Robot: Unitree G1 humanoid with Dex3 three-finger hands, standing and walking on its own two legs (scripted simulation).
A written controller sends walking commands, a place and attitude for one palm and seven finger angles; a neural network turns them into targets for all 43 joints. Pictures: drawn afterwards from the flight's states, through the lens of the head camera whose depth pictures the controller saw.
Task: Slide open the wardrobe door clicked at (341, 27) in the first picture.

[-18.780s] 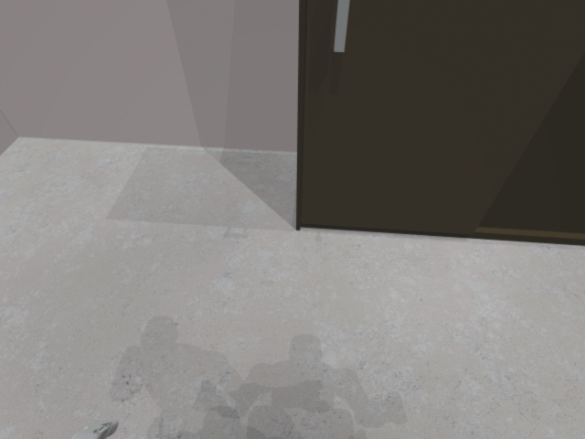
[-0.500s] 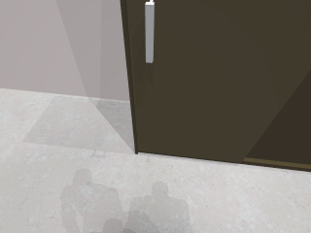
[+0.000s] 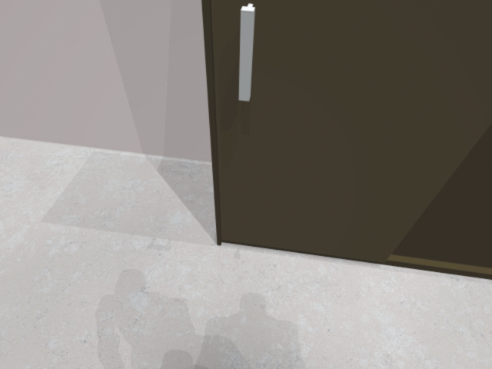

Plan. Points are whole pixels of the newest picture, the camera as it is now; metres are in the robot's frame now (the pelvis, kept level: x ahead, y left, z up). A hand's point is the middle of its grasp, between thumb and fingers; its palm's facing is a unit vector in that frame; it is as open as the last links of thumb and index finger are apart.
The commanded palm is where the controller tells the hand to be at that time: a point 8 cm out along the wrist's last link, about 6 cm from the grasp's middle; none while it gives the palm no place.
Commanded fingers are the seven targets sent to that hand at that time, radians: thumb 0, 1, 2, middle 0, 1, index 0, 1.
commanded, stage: look again from close up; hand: left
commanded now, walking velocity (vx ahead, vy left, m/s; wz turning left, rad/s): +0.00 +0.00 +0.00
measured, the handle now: (247, 54) +0.76 +0.05 +0.17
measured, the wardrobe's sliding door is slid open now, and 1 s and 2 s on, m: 0.00 0.00 0.00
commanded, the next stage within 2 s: none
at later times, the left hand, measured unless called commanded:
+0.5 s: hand out of the picture -0.06 +0.16 -0.18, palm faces +0.09 -0.99 -0.12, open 7.3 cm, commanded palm none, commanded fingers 0.00 0.90 0.90 -0.20 -0.30 -0.20 -0.30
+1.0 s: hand out of the picture -0.11 +0.18 -0.18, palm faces +0.08 -0.99 -0.15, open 7.3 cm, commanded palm none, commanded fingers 0.00 0.90 0.90 -0.20 -0.30 -0.20 -0.30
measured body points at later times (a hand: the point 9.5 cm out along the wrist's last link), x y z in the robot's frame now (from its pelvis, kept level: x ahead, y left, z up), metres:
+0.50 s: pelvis -0.01 +0.01 +0.00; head -0.01 +0.02 +0.45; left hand -0.06 +0.21 -0.16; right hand +0.00 -0.21 -0.16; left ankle +0.10 +0.08 -0.73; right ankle +0.04 -0.13 -0.73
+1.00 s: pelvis -0.03 +0.02 +0.00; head -0.06 +0.03 +0.45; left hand -0.11 +0.23 -0.17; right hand +0.00 -0.21 -0.15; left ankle +0.00 +0.12 -0.74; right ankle +0.00 -0.10 -0.74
